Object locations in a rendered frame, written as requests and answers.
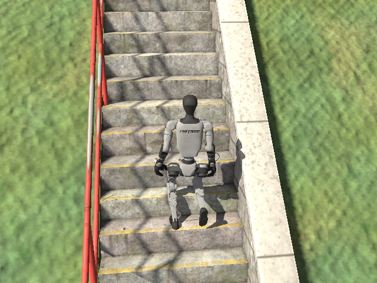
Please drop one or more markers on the robot left upper arm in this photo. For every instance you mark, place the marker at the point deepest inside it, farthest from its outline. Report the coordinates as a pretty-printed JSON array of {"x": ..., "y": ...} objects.
[{"x": 168, "y": 134}]

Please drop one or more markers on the left robot thigh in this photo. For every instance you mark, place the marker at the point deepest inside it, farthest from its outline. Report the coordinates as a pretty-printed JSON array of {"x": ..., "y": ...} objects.
[{"x": 173, "y": 170}]

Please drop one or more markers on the robot right forearm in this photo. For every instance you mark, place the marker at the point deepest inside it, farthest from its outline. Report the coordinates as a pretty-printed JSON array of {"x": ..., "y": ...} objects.
[{"x": 211, "y": 157}]

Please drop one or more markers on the robot left forearm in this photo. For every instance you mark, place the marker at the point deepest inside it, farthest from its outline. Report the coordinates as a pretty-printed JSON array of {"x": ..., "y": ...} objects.
[{"x": 161, "y": 157}]

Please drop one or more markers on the robot head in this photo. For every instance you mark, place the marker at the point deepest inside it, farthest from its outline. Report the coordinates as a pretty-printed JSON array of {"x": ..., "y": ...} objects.
[{"x": 189, "y": 104}]

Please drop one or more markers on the left robot hand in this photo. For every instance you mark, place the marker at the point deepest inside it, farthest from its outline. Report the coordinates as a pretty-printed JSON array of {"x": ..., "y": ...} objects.
[{"x": 162, "y": 167}]

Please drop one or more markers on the right robot hand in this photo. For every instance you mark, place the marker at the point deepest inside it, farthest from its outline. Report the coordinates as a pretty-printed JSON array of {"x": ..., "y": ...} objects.
[{"x": 212, "y": 169}]

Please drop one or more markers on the robot right upper arm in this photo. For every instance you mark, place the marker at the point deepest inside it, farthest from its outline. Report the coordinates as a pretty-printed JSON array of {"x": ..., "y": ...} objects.
[{"x": 207, "y": 125}]

